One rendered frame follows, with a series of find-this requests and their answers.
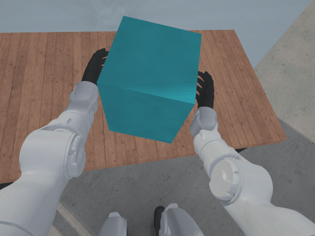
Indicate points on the left robot forearm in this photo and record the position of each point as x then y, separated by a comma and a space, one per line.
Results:
78, 117

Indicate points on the carton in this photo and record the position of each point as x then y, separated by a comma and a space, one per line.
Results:
148, 82

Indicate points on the right robot shin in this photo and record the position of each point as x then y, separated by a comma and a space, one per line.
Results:
169, 206

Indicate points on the table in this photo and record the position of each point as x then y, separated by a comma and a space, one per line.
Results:
39, 70

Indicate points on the robot right upper arm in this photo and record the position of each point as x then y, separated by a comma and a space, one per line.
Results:
245, 191

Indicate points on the right robot foot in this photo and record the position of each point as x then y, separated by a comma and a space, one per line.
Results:
157, 218

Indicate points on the robot left hand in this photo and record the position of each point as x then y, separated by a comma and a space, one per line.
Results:
94, 67

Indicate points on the right robot forearm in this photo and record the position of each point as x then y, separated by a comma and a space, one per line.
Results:
207, 141

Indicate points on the robot left upper arm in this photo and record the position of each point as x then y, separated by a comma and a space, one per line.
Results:
49, 160

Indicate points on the robot right hand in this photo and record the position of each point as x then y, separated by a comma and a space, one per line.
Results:
206, 93

